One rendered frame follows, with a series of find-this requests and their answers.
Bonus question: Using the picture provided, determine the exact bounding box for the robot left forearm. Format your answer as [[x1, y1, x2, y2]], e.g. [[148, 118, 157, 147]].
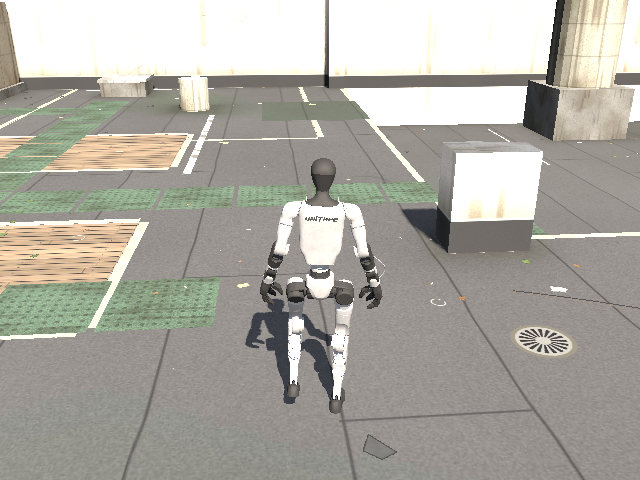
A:
[[262, 241, 283, 284]]

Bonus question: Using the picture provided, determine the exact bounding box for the left robot upper arm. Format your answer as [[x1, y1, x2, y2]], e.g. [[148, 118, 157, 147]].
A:
[[273, 201, 302, 256]]

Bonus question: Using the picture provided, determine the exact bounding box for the robot right forearm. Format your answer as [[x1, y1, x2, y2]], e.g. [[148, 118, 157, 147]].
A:
[[360, 243, 380, 287]]

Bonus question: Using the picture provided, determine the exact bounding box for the robot torso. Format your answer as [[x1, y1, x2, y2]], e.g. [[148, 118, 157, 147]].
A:
[[298, 196, 345, 300]]

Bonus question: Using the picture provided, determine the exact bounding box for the robot left thigh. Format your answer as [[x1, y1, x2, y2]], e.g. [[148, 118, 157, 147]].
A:
[[286, 277, 307, 334]]

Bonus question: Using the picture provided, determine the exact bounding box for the right robot hand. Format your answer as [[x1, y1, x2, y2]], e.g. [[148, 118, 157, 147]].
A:
[[359, 284, 383, 309]]

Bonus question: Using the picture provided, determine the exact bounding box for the left robot hand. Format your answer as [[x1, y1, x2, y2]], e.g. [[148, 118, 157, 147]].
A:
[[260, 280, 283, 305]]

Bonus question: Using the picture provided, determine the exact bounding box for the right robot upper arm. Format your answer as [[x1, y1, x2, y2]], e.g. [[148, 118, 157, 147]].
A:
[[343, 202, 370, 259]]

